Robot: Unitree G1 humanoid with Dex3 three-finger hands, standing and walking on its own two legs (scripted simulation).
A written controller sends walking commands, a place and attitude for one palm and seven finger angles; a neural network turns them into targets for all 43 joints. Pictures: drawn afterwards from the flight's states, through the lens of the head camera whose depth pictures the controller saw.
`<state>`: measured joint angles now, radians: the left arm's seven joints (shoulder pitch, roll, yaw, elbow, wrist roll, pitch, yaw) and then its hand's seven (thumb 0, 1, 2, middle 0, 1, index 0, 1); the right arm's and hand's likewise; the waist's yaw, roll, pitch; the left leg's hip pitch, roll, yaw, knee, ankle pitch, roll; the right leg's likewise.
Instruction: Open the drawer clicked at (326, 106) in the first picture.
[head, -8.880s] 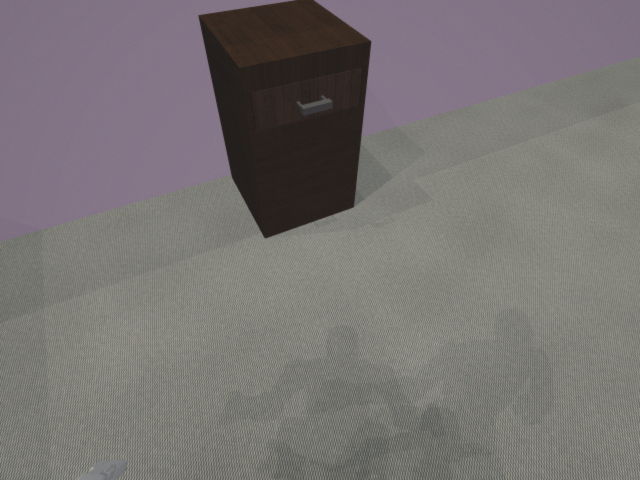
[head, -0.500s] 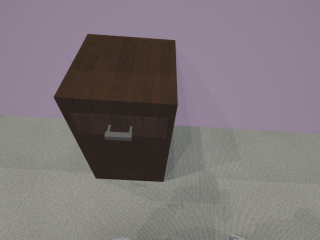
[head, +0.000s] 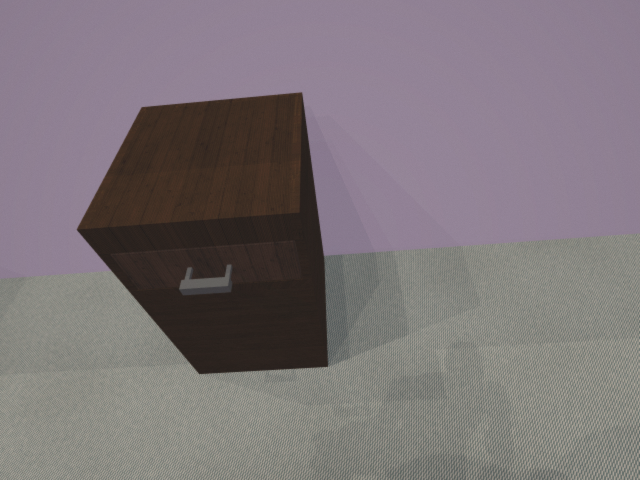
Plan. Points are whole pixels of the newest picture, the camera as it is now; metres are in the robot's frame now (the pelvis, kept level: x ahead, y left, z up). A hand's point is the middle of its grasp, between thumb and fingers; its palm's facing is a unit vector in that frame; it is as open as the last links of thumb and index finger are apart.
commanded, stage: come to a stop and stand still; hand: left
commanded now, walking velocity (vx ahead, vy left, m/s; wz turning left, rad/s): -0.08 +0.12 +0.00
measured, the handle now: (207, 278) +0.53 +0.30 -0.19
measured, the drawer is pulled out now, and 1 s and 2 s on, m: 0.00 0.00 0.00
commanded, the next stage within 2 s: look again from close up in 0.60 s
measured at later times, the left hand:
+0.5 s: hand out of the picture -0.01 +0.21 -0.19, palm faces +0.07 -0.98 -0.17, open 7.3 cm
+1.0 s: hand out of the picture -0.01 +0.23 -0.19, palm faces +0.04 -0.98 -0.20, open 7.4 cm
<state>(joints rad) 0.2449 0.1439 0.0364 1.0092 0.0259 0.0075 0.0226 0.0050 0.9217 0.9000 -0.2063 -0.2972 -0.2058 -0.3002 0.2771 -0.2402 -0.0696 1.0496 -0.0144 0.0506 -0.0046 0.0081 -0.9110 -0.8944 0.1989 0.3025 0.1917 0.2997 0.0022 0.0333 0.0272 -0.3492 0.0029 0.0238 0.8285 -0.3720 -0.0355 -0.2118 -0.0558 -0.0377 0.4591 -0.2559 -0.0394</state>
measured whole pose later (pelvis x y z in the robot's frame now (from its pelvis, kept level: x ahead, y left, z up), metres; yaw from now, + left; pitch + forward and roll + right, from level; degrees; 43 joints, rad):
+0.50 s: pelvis -0.01 +0.04 -0.01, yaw +1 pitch -1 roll +0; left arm 0.26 0.15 0.01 1.14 0.02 0.01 0.02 0.00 0.91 0.90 -0.20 -0.30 -0.20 -0.30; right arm 0.21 -0.17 -0.01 1.08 -0.01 -0.01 -0.04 0.01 -0.94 -0.89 0.20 0.30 0.20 0.30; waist 0.03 -0.01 0.01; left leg -0.12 0.03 0.05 0.42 -0.29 -0.01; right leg -0.20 -0.04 -0.06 0.45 -0.24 0.02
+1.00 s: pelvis -0.02 +0.06 -0.02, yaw +1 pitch -2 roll +0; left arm 0.28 0.15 -0.01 1.09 0.01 0.00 0.04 0.00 0.91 0.90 -0.20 -0.30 -0.20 -0.30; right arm 0.34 -0.13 0.02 1.06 -0.01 -0.01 -0.03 0.01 -0.91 -0.89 0.20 0.30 0.20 0.30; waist -0.01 0.02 0.01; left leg -0.17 0.01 0.05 0.55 -0.35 0.02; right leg -0.23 -0.07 -0.05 0.55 -0.27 0.04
